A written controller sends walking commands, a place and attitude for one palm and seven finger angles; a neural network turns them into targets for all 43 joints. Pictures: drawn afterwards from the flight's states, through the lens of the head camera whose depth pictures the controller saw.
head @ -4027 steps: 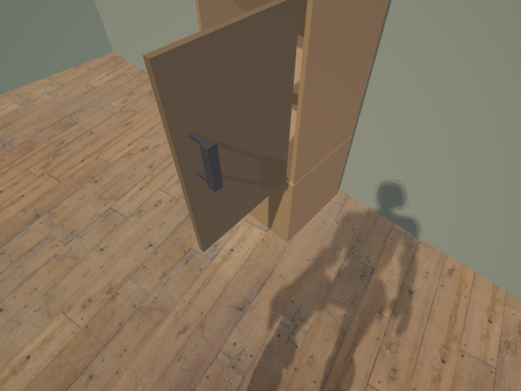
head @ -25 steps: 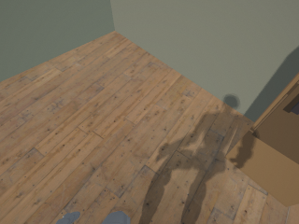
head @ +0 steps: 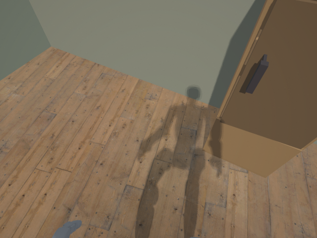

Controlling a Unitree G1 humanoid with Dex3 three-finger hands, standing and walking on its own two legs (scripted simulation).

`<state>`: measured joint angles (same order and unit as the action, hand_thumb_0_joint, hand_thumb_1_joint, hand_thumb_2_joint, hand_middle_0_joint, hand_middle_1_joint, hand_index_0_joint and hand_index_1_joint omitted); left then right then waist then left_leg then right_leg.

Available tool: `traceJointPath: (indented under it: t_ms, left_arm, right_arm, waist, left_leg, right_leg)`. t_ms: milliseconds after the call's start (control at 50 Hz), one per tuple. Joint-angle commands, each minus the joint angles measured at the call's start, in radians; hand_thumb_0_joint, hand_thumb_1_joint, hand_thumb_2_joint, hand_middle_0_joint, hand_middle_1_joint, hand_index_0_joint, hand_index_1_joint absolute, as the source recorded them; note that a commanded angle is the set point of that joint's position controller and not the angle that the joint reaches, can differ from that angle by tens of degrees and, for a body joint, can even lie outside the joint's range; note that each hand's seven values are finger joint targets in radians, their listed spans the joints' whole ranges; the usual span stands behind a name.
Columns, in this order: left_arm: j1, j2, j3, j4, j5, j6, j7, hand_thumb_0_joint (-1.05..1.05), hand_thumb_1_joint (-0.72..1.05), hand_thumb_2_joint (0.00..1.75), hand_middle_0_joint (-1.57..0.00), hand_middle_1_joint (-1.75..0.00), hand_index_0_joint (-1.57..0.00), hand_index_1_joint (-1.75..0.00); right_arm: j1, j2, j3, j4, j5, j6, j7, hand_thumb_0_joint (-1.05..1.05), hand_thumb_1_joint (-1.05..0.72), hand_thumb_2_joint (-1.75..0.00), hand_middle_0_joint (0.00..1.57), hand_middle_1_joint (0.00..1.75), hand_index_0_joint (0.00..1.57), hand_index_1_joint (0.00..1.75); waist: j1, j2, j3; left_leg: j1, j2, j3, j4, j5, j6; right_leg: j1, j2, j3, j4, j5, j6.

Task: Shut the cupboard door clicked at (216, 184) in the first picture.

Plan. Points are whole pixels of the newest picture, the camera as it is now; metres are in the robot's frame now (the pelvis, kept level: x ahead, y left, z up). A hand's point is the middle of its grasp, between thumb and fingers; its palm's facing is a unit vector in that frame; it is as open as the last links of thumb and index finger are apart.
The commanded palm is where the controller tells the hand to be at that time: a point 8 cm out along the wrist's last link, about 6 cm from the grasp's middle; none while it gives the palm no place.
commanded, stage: turn to face it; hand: left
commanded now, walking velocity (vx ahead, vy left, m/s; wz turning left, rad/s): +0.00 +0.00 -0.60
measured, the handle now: (257, 74) +0.64 -0.33 +0.02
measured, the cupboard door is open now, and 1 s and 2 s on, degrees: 3 3 3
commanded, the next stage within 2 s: take the last steps up to it in 0.62 s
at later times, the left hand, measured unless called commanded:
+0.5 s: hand (97, 232) +0.16 +0.19 -0.17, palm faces -0.20 -0.96 -0.20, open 7.4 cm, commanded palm none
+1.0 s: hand (121, 226) +0.17 +0.12 -0.16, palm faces -0.35 -0.92 -0.19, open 7.4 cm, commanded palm none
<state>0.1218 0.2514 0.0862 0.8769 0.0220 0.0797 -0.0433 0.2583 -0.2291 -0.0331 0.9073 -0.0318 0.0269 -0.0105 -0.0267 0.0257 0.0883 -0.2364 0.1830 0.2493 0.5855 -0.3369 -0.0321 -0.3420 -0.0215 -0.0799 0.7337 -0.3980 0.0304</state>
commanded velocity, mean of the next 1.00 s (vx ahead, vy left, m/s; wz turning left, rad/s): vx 0.08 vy -0.05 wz -0.35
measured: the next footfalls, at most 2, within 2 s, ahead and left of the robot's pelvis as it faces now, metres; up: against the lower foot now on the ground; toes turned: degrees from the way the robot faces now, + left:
right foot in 0.04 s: +0.03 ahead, -0.13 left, +0.00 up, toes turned -6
left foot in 0.42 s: +0.10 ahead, +0.11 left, +0.00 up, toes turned -9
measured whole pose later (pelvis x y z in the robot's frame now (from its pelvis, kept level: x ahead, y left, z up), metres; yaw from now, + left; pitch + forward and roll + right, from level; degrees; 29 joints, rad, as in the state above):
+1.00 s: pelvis +0.06 -0.04 +0.01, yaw -22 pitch +2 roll -1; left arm 0.26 0.19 0.05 0.99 0.03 0.02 -0.02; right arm 0.26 -0.23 -0.05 0.97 -0.03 0.04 0.00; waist -0.02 0.01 0.02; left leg -0.43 0.08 0.09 0.85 -0.42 -0.05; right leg -0.15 0.03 -0.02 0.42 -0.30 -0.04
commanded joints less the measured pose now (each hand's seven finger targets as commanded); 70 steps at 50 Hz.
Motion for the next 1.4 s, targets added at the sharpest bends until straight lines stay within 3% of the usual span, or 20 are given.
traceJointPath:
  t_ms: [0, 20, 60, 140, 340, 360, 400, 420, 520, 680, 700, 740, 800, 860, 1000, 1020, 1060, 1120, 1200, 1380]
  left_arm:
    - [0.162, 0.203, 0.034, -0.035, 0.009, -0.057, 0.022, 0.00, 0.90, 0.90, -0.20, -0.30, -0.20, -0.30]
    - [0.205, 0.268, 0.040, -0.019, -0.003, -0.061, 0.035, 0.00, 0.90, 0.90, -0.20, -0.30, -0.20, -0.30]
    - [0.145, 0.235, 0.043, -0.028, -0.005, -0.059, 0.058, 0.00, 0.90, 0.90, -0.20, -0.30, -0.20, -0.30]
    - [0.014, 0.164, 0.020, -0.068, 0.000, -0.061, 0.058, 0.00, 0.90, 0.90, -0.20, -0.30, -0.20, -0.30]
    - [0.018, 0.173, 0.027, -0.050, -0.001, -0.051, 0.050, 0.00, 0.90, 0.90, -0.20, -0.30, -0.20, -0.30]
    - [0.013, 0.150, 0.021, -0.056, -0.008, -0.048, 0.050, 0.00, 0.90, 0.90, -0.20, -0.30, -0.20, -0.30]
    - [0.076, 0.062, 0.003, -0.077, -0.016, -0.042, 0.038, 0.00, 0.90, 0.90, -0.20, -0.30, -0.20, -0.30]
    - [0.049, 0.093, 0.006, -0.075, -0.004, -0.038, 0.038, 0.00, 0.90, 0.90, -0.20, -0.30, -0.20, -0.30]
    - [0.043, 0.056, 0.004, -0.040, -0.005, -0.029, 0.021, 0.00, 0.90, 0.90, -0.20, -0.30, -0.20, -0.30]
    - [0.091, 0.036, -0.007, -0.006, -0.004, -0.040, 0.023, 0.00, 0.90, 0.90, -0.20, -0.30, -0.20, -0.30]
    - [0.134, 0.064, -0.002, 0.008, -0.001, -0.047, 0.028, 0.00, 0.90, 0.90, -0.20, -0.30, -0.20, -0.30]
    - [0.195, 0.216, 0.023, 0.031, 0.009, -0.060, 0.039, 0.00, 0.90, 0.90, -0.20, -0.30, -0.20, -0.30]
    - [0.136, 0.146, 0.017, 0.031, 0.000, -0.067, 0.049, 0.00, 0.90, 0.90, -0.20, -0.30, -0.20, -0.30]
    - [0.090, 0.112, 0.004, 0.026, 0.003, -0.085, 0.047, 0.00, 0.90, 0.90, -0.20, -0.30, -0.20, -0.30]
    - [0.073, 0.126, 0.013, 0.056, 0.001, -0.083, 0.029, 0.00, 0.90, 0.90, -0.20, -0.30, -0.20, -0.30]
    - [0.073, 0.097, 0.007, 0.053, -0.007, -0.079, 0.024, 0.00, 0.90, 0.90, -0.20, -0.30, -0.20, -0.30]
    - [0.073, 0.020, -0.014, 0.001, -0.004, -0.080, 0.007, 0.00, 0.90, 0.90, -0.20, -0.30, -0.20, -0.30]
    - [0.021, 0.059, 0.006, 0.019, 0.019, -0.070, -0.007, 0.00, 0.90, 0.90, -0.20, -0.30, -0.20, -0.30]
    - [0.067, 0.012, -0.006, 0.051, 0.007, -0.056, -0.015, 0.00, 0.90, 0.90, -0.20, -0.30, -0.20, -0.30]
    - [-0.051, 0.007, -0.022, 0.026, 0.003, -0.059, -0.018, 0.00, 0.90, 0.90, -0.20, -0.30, -0.20, -0.30]
  right_arm:
    - [-0.022, -0.145, -0.054, -0.097, 0.022, -0.015, -0.004, 0.00, -0.90, -0.90, 0.20, 0.30, 0.20, 0.30]
    - [-0.082, -0.110, -0.037, -0.138, 0.021, -0.006, -0.006, 0.00, -0.90, -0.90, 0.20, 0.30, 0.20, 0.30]
    - [-0.118, -0.122, -0.036, -0.130, 0.021, 0.006, -0.025, 0.00, -0.90, -0.90, 0.20, 0.30, 0.20, 0.30]
    - [-0.055, -0.112, -0.033, -0.085, 0.016, 0.007, -0.010, 0.00, -0.90, -0.90, 0.20, 0.30, 0.20, 0.30]
    - [0.002, -0.095, -0.027, -0.080, 0.025, -0.011, -0.018, 0.00, -0.90, -0.90, 0.20, 0.30, 0.20, 0.30]
    - [0.043, -0.116, -0.027, -0.066, 0.023, -0.022, -0.021, 0.00, -0.90, -0.90, 0.20, 0.30, 0.20, 0.30]
    - [0.058, -0.260, -0.047, -0.080, 0.003, -0.028, -0.025, 0.00, -0.90, -0.90, 0.20, 0.30, 0.20, 0.30]
    - [0.055, -0.243, -0.042, -0.082, -0.004, -0.028, -0.031, 0.00, -0.90, -0.90, 0.20, 0.30, 0.20, 0.30]
    - [-0.015, -0.171, -0.026, -0.079, -0.004, -0.030, -0.037, 0.00, -0.90, -0.90, 0.20, 0.30, 0.20, 0.30]
    - [0.003, -0.192, -0.049, -0.022, 0.006, -0.012, -0.023, 0.00, -0.90, -0.90, 0.20, 0.30, 0.20, 0.30]
    - [-0.001, -0.175, -0.051, -0.020, 0.013, -0.011, -0.020, 0.00, -0.90, -0.90, 0.20, 0.30, 0.20, 0.30]
    - [-0.049, -0.072, -0.028, -0.071, 0.018, -0.006, -0.010, 0.00, -0.90, -0.90, 0.20, 0.30, 0.20, 0.30]
    - [-0.095, -0.120, -0.038, -0.051, 0.008, -0.006, -0.012, 0.00, -0.90, -0.90, 0.20, 0.30, 0.20, 0.30]
    - [-0.055, -0.090, -0.035, -0.023, 0.001, -0.015, 0.007, 0.00, -0.90, -0.90, 0.20, 0.30, 0.20, 0.30]
    - [0.070, -0.070, -0.028, 0.004, 0.003, -0.050, -0.009, 0.00, -0.90, -0.90, 0.20, 0.30, 0.20, 0.30]
    - [0.143, -0.098, -0.031, 0.032, 0.001, -0.062, -0.017, 0.00, -0.90, -0.90, 0.20, 0.30, 0.20, 0.30]
    - [0.306, -0.274, -0.061, 0.057, -0.021, -0.070, -0.037, 0.00, -0.90, -0.90, 0.20, 0.30, 0.20, 0.30]
    - [0.171, -0.181, -0.032, 0.032, -0.009, -0.074, -0.042, 0.00, -0.90, -0.90, 0.20, 0.30, 0.20, 0.30]
    - [0.165, -0.141, -0.018, 0.058, -0.005, -0.093, -0.045, 0.00, -0.90, -0.90, 0.20, 0.30, 0.20, 0.30]
    - [0.160, -0.165, -0.047, 0.110, -0.007, -0.071, -0.028, 0.00, -0.90, -0.90, 0.20, 0.30, 0.20, 0.30]
  waist:
    - [0.094, -0.187, -0.194]
    - [0.117, -0.308, -0.170]
    - [0.089, -0.292, -0.129]
    - [0.016, -0.175, -0.136]
    - [-0.006, -0.174, -0.147]
    - [-0.022, -0.120, -0.163]
    - [-0.005, 0.289, -0.159]
    - [-0.021, 0.240, -0.143]
    - [0.017, 0.147, -0.131]
    - [0.032, 0.157, -0.135]
    - [0.049, 0.097, -0.146]
    - [0.089, -0.293, -0.114]
    - [0.064, -0.261, -0.040]
    - [0.023, -0.183, -0.061]
    - [-0.035, -0.138, -0.054]
    - [-0.063, -0.055, -0.075]
    - [-0.110, 0.291, -0.107]
    - [-0.038, 0.143, 0.025]
    - [-0.002, 0.112, -0.053]
    - [-0.011, 0.161, -0.001]
  left_leg:
    - [-0.216, 0.021, -0.009, 0.264, 0.052, -0.022]
    - [-0.378, -0.086, -0.091, 0.467, -0.338, -0.051]
    - [-0.447, -0.065, -0.245, 0.618, -0.256, -0.049]
    - [-0.301, -0.070, -0.225, 0.501, -0.087, -0.064]
    - [-0.041, -0.152, -0.207, -0.036, 0.072, -0.041]
    - [0.073, -0.124, -0.224, -0.168, 0.160, -0.029]
    - [0.174, 0.248, -0.568, -0.284, 0.377, 0.146]
    - [0.103, 0.272, -0.583, -0.293, 0.377, 0.196]
    - [0.125, 0.134, -0.312, -0.215, 0.607, 0.175]
    - [0.037, 0.113, -0.226, -0.119, 0.446, 0.122]
    - [-0.020, 0.075, -0.204, -0.055, 0.344, 0.081]
    - [-0.324, -0.129, -0.094, 0.297, -0.304, -0.019]
    - [-0.447, -0.087, -0.242, 0.544, -0.176, -0.012]
    - [-0.318, -0.085, -0.188, 0.441, -0.079, -0.024]
    - [0.002, -0.135, -0.118, -0.035, 0.059, -0.013]
    - [0.173, -0.112, -0.154, -0.148, 0.087, -0.006]
    - [0.327, 0.342, -0.759, -0.389, -0.170, 0.157]
    - [0.117, 0.269, -0.557, -0.404, 0.014, 0.125]
    - [0.208, 0.174, -0.239, -0.320, 0.492, 0.113]
    - [0.150, 0.163, -0.109, -0.276, 0.508, 0.108]
  right_leg:
    - [0.410, -0.216, 0.271, -0.384, 0.452, -0.118]
    - [0.386, -0.377, 0.462, -0.380, 0.768, -0.228]
    - [0.312, -0.336, 0.474, -0.385, 0.684, -0.271]
    - [0.191, -0.210, 0.283, -0.360, 0.602, -0.215]
    - [0.113, -0.151, 0.381, -0.282, 0.499, -0.166]
    - [0.050, -0.110, 0.355, -0.228, 0.437, -0.125]
    - [-0.173, 0.079, 0.130, 0.109, -0.173, -0.025]
    - [-0.170, 0.056, 0.139, 0.278, -0.218, -0.017]
    - [-0.160, 0.008, 0.087, 0.313, -0.092, 0.010]
    - [0.134, 0.040, -0.011, -0.192, 0.143, -0.018]
    - [0.228, 0.010, 0.040, -0.312, 0.240, -0.032]
    - [0.325, -0.336, 0.458, -0.487, 0.285, -0.209]
    - [0.263, -0.265, 0.427, -0.521, 0.096, -0.272]
    - [0.182, -0.185, 0.271, -0.497, 0.130, -0.237]
    - [0.057, -0.131, 0.270, -0.404, 0.052, -0.214]
    - [-0.052, -0.081, 0.238, -0.285, 0.031, -0.175]
    - [-0.355, 0.073, 0.076, 0.241, -0.187, -0.073]
    - [-0.376, -0.038, 0.151, 0.466, 0.029, -0.048]
    - [-0.340, -0.034, 0.102, 0.407, 0.133, -0.022]
    - [-0.145, -0.020, -0.017, -0.035, 0.215, -0.047]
